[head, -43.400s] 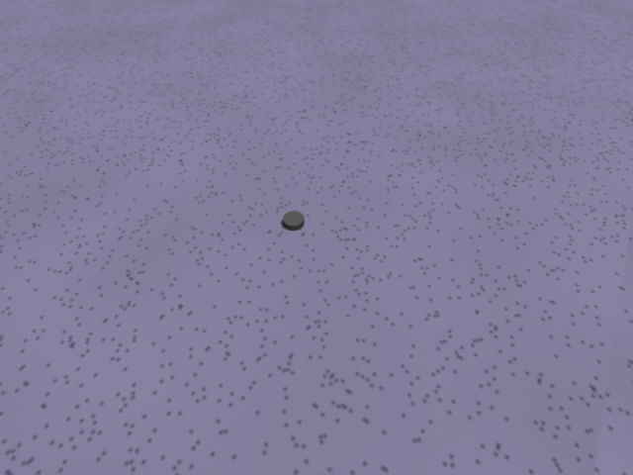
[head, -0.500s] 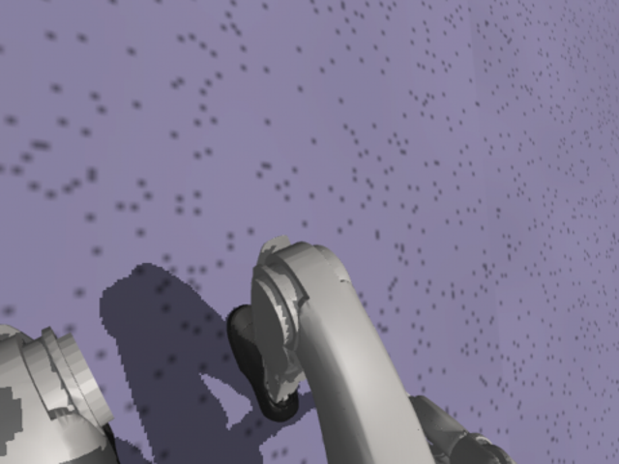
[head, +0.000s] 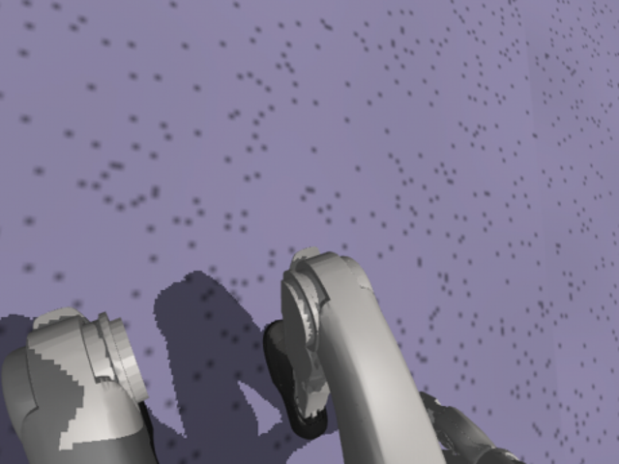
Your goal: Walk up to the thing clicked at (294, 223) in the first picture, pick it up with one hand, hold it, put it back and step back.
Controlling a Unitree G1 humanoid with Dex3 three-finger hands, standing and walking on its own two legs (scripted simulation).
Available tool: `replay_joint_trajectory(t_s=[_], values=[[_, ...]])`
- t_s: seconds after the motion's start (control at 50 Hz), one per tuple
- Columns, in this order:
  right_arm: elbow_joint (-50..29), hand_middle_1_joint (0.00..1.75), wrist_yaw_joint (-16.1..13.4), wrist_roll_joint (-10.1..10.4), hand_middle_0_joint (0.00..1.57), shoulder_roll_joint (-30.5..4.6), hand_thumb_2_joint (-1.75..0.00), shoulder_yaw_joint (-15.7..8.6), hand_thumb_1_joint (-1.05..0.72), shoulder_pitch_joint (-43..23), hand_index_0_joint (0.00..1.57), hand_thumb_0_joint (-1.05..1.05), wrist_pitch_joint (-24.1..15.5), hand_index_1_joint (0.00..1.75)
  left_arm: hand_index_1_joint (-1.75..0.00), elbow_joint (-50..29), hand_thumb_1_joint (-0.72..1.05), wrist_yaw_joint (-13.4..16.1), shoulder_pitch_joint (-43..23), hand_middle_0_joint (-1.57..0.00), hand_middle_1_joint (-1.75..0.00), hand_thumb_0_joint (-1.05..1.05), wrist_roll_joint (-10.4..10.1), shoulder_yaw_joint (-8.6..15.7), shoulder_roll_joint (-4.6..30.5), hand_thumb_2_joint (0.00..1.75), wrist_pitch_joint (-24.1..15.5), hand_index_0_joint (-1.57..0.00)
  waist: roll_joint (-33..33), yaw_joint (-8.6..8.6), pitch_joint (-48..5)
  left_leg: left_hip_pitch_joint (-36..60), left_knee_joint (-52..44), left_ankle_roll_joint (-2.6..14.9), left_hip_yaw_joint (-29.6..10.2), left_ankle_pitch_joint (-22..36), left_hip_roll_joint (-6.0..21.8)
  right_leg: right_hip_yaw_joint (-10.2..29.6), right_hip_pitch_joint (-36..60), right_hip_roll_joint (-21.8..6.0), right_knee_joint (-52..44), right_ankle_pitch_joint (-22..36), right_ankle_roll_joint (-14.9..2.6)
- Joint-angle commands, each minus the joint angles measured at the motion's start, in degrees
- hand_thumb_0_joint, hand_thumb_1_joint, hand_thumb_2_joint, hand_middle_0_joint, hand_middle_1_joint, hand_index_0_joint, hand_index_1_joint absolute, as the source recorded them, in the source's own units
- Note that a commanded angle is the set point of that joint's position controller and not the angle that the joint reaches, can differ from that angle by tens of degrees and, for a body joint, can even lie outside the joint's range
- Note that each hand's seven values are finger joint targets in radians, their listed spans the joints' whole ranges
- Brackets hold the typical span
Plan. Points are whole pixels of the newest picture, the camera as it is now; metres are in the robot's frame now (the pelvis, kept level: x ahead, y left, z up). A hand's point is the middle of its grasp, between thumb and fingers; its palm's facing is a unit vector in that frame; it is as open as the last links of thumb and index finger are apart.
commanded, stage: settle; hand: left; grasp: from above
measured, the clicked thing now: out of the picture +0.46 +0.40 -0.23
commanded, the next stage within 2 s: lift in 0.32 s
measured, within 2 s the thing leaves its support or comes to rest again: neither
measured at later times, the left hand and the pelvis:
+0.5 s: hand out of the picture +0.44 +0.37 -0.13, palm faces -0.43 -0.13 -0.89, open 10.2 cm; pelvis -0.01 -0.01 +0.01, yaw +4 degrees
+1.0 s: hand out of the picture +0.38 +0.38 -0.02, palm faces -0.44 -0.16 -0.88, open 10.1 cm; pelvis -0.01 -0.01 +0.08, yaw +8 degrees
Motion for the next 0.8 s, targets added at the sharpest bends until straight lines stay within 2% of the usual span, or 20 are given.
replay_joint_trajectory(t_s=[0.0,0.02,0.08,0.14,0.16,0.18,0.2,0.26,0.28,0.3,0.32,0.38,0.4,0.42,0.44,0.56,0.62,0.7,0.74,0.78], values=[[0.11,0.3,-0.97,1.89,0.2,-16.84,-0.9,-7.66,-0.9,10.84,0.2,0.0,1.13,0.3,-0.8,-11.28,0.56,-0.24,-16.7,-0.85,-0.86,0.0,-0.68,0.92,12.63,0.71,-0.06,-0.9,28.5,-1.47,-38.07,30.16,-16.33,0.74,7.07,9.36,1.0,-6.47,15.06,1.49,-11.54,12.99,-5.94],[0.14,0.3,-1.11,2.29,0.2,-16.43,-0.9,-7.97,-0.9,10.87,0.2,0.0,1.45,0.3,-0.8,-11.7,0.55,-0.7,-16.24,-0.85,-0.85,0.0,-0.45,0.89,12.38,0.73,-0.03,-0.9,28.17,-0.7,-39.29,30.33,-16.4,0.77,7.39,9.73,0.95,-6.07,15.47,1.5,-11.37,13.21,-5.95],[0.19,0.3,-1.41,2.95,0.2,-15.65,-0.9,-8.79,-0.9,11.54,0.2,0.0,2.24,0.3,-0.83,-12.0,0.61,-1.98,-16.57,-0.88,-0.89,0.0,-0.74,0.45,10.59,0.74,0.15,-0.94,27.88,-0.37,-39.36,29.98,-16.66,0.93,8.21,9.66,0.64,-5.28,15.11,1.21,-11.91,13.2,-5.9],[-0.03,0.3,-1.95,3.31,0.2,-15.25,-0.9,-9.31,-0.9,11.99,0.2,0.0,3.25,0.3,-0.84,-13.63,0.64,-2.93,-17.66,-0.91,-0.89,0.0,-0.51,1.23,11.3,0.75,0.21,-0.96,27.08,0.06,-40.79,29.38,-16.59,1.2,9.14,10.86,0.23,-4.8,16.28,0.99,-12.67,14.09,-5.84],[-0.12,0.3,-2.0,3.45,0.2,-14.59,-0.9,-9.4,-0.9,11.93,0.2,0.0,3.56,0.3,-0.84,-13.3,0.64,-3.41,-17.11,-0.91,-0.89,0.0,-0.46,0.6,10.1,0.76,0.3,-0.97,26.04,0.03,-41.41,29.32,-16.14,1.37,9.43,11.08,0.32,-4.16,16.93,1.09,-12.96,14.07,-5.84],[-0.27,0.3,-2.29,3.81,0.2,-14.9,-0.9,-9.68,-0.9,11.96,0.2,0.0,3.95,0.3,-0.84,-15.49,0.64,-3.56,-18.43,-0.91,-0.89,0.0,-0.8,1.11,10.93,0.76,0.16,-0.96,26.6,0.89,-42.26,29.78,-16.87,1.24,9.46,10.9,0.09,-4.19,16.05,0.85,-12.9,13.52,-6.13],[0.14,0.3,-2.44,3.86,0.2,-14.99,-0.9,-10.01,-0.9,12.38,0.2,0.0,4.18,0.3,-0.85,-14.08,0.65,-3.89,-16.97,-0.91,-0.91,0.0,-0.7,1.11,10.19,0.75,0.43,-0.97,27.49,0.7,-41.25,30.7,-17.34,1.0,9.53,11.44,-0.08,-4.29,15.6,0.52,-12.77,14.04,-6.16],[-0.12,0.3,-3.14,4.09,0.2,-15.07,-0.9,-10.61,-0.9,12.99,0.2,0.0,5.08,0.3,-0.86,-15.9,0.66,-5.35,-18.99,-0.92,-0.92,0.0,-0.61,0.8,9.79,0.78,0.47,-0.97,26.09,0.26,-42.41,31.06,-17.24,1.2,9.6,11.61,-0.23,-4.31,15.2,0.41,-13.31,13.86,-6.23],[-0.32,0.3,-3.16,4.11,0.2,-14.03,-0.9,-10.35,-0.9,12.85,0.2,0.0,5.37,0.3,-0.86,-15.87,0.65,-5.73,-18.3,-0.91,-0.92,0.0,-0.64,0.6,9.64,0.78,0.41,-0.97,26.62,0.48,-43.03,30.53,-17.55,1.28,9.96,11.18,-0.16,-3.58,17.01,0.56,-13.48,13.45,-6.15],[-0.42,0.3,-3.51,4.29,0.2,-14.4,-0.9,-10.63,-0.9,12.87,0.2,0.0,5.71,0.3,-0.86,-17.53,0.64,-5.91,-19.16,-0.9,-0.92,0.0,-0.84,1.77,11.09,0.78,0.27,-0.96,26.55,1.42,-44.06,30.77,-17.96,1.27,10.08,10.84,-0.37,-3.63,16.54,0.41,-13.65,12.8,-6.28],[-0.35,0.3,-3.73,4.33,0.2,-14.35,-0.9,-10.94,-0.9,12.83,0.2,0.0,6.01,0.3,-0.86,-16.02,0.64,-6.36,-17.35,-0.9,-0.92,0.0,-0.5,1.35,10.29,0.78,0.56,-0.96,26.23,1.48,-43.17,31.64,-18.1,1.12,10.08,10.67,-0.34,-3.56,15.71,0.32,-13.78,12.3,-6.5],[-0.5,0.3,-4.5,4.52,0.2,-14.37,-0.9,-11.16,-0.9,13.23,0.2,0.0,6.88,0.3,-0.88,-17.78,0.63,-7.48,-19.12,-0.89,-0.94,0.0,-0.51,1.19,10.13,0.8,0.39,-0.94,25.9,1.18,-44.08,31.47,-18.34,1.2,10.24,10.89,-0.55,-3.5,15.63,0.18,-14.05,12.28,-6.66],[-0.54,0.3,-4.71,4.5,0.2,-13.69,-0.91,-10.99,-0.94,12.88,0.2,0.0,7.08,0.3,-0.89,-16.89,0.6,-7.59,-18.58,-0.88,-0.97,0.0,-0.86,0.89,9.84,0.72,0.38,-0.96,25.87,1.25,-42.83,30.57,-18.4,1.43,10.74,10.25,-0.54,-2.95,16.16,0.25,-14.7,11.91,-6.44],[-0.48,0.3,-4.92,4.62,0.2,-13.81,-0.89,-11.31,-0.88,13.31,0.2,0.0,7.29,0.3,-0.81,-18.45,0.52,-7.85,-18.97,-0.8,-0.89,0.0,-1.08,1.48,10.37,0.72,0.3,-0.88,24.91,1.58,-44.36,30.91,-18.4,1.58,10.87,10.55,-0.57,-3.01,16.9,0.27,-15.15,11.96,-6.3],[-0.63,0.3,-5.13,4.66,0.2,-13.87,-0.91,-11.45,-0.93,13.57,0.2,0.0,7.47,0.3,-0.84,-18.29,0.55,-8.03,-17.96,-0.85,-0.91,0.0,-1.03,1.75,10.02,0.68,0.43,-0.92,25.01,1.96,-45.05,31.04,-18.88,1.49,10.93,10.48,-0.87,-3.21,16.79,0.03,-15.04,11.85,-6.41],[-1.1,0.3,-5.76,5.6,0.2,-13.04,-0.9,-12.88,-0.91,14.05,0.2,0.0,8.46,0.3,-0.82,-22.09,0.57,-11.27,-15.56,-0.85,-0.89,0.0,-3.52,1.8,8.93,0.71,1.91,-0.92,25.9,3.77,-46.75,33.67,-21.65,1.56,11.91,10.27,-1.12,-2.11,17.96,-0.34,-17.1,11.16,-6.55],[-1.23,0.3,-6.11,6.43,0.2,-13.24,-0.9,-13.99,-0.91,14.26,0.2,0.0,9.25,0.3,-0.81,-26.62,0.59,-12.62,-13.32,-0.85,-0.88,0.0,-4.24,3.29,9.66,0.7,2.26,-0.92,26.75,5.87,-49.36,36.42,-23.65,1.29,11.63,10.93,-1.45,-1.85,17.99,-0.73,-17.44,11.26,-6.99],[-1.1,0.3,-6.4,7.39,0.2,-12.29,-0.9,-15.28,-0.91,14.71,0.2,0.0,9.98,0.3,-0.81,-30.94,0.61,-14.44,-11.56,-0.86,-0.89,0.0,-5.39,2.56,7.06,0.69,2.41,-0.93,25.58,5.69,-50.99,39.08,-25.14,1.58,11.68,12.84,-1.43,-1.2,18.77,-1.02,-18.79,12.82,-6.84],[-1.4,0.3,-6.68,7.77,0.2,-11.98,-0.9,-16.06,-0.9,14.52,0.2,0.0,10.18,0.3,-0.8,-34.01,0.61,-15.06,-10.15,-0.87,-0.87,0.0,-6.35,3.51,7.35,0.7,2.34,-0.93,25.76,6.76,-51.05,39.72,-26.63,1.7,12.05,11.69,-1.57,-0.56,19.23,-1.4,-20.19,11.7,-6.89],[-1.26,0.3,-6.96,8.21,0.2,-11.31,-0.9,-16.76,-0.9,14.46,0.2,0.0,10.31,0.3,-0.79,-34.79,0.6,-15.83,-8.44,-0.86,-0.86,0.0,-6.85,2.58,5.13,0.71,2.38,-0.93,24.23,7.26,-51.63,40.83,-28.32,1.88,12.16,10.0,-1.5,-0.09,19.22,-1.35,-21.46,10.38,-6.94]])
